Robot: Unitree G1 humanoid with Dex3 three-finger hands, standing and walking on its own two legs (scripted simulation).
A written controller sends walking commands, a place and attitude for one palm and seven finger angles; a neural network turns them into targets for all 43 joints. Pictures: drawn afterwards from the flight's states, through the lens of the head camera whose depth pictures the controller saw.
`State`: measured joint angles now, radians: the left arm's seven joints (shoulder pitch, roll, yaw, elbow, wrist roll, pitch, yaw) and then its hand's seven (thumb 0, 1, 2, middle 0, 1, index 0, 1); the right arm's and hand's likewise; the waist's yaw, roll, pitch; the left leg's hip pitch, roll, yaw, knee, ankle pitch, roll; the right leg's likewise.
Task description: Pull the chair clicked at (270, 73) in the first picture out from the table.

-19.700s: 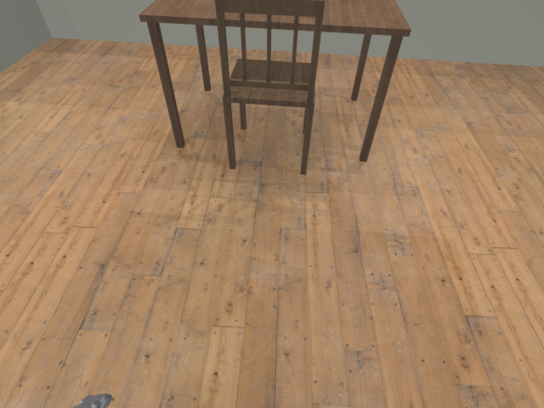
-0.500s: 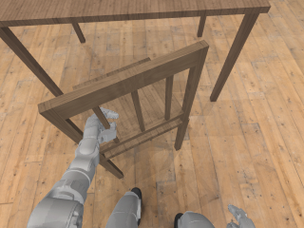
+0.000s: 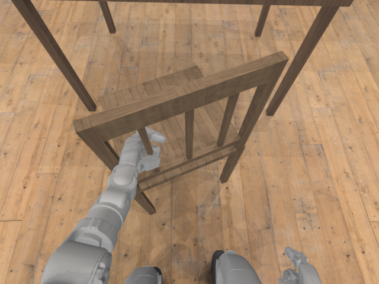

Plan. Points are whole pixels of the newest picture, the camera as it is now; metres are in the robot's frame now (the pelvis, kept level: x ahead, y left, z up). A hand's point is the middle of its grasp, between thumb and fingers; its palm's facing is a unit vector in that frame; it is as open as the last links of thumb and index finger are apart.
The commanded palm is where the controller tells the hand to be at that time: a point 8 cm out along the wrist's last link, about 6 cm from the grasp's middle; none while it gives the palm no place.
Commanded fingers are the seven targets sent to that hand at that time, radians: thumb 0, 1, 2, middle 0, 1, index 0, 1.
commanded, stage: step backward, pulling the chair out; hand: left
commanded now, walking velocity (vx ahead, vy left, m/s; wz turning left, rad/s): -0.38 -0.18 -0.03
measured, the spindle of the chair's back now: (189, 136) +0.45 +0.01 -0.09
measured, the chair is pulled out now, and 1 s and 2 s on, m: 0.39 0.56 0.57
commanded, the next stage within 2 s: stop walking, hand still on the chair in 0.34 s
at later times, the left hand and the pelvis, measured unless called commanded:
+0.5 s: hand (144, 201) +0.27 +0.11 -0.06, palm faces -0.08 -0.98 -0.16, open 4.9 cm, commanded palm +0.26 +0.15 -0.05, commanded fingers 0.00 0.90 0.90 -0.50 -1.45 -0.50 -1.45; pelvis -0.09 +0.01 +0.00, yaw -2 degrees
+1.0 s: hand (139, 239) +0.20 +0.11 -0.06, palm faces -0.04 -0.99 -0.13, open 5.0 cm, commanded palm +0.18 +0.16 -0.05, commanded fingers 0.00 0.90 0.90 -0.50 -1.45 -0.50 -1.45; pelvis -0.11 +0.01 +0.01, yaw +0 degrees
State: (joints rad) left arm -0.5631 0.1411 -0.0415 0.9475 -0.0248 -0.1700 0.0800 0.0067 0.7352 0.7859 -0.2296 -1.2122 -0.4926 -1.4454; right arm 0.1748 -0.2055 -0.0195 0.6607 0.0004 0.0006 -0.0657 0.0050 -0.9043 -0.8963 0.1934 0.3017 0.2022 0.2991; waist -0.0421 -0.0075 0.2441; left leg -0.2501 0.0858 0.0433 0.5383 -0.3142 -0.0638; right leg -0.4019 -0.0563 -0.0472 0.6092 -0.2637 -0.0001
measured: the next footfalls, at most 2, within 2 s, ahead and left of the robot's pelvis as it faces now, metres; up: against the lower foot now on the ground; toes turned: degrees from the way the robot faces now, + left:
right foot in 0.50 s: -0.06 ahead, -0.12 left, +0.00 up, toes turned -4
left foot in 0.70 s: -0.06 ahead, +0.14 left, +0.00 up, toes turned +2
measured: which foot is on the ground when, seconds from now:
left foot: down 0.00-0.56, up 0.58-0.68, down 0.70-1.00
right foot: down 0.00-0.28, up 0.30-0.48, down 0.50-1.00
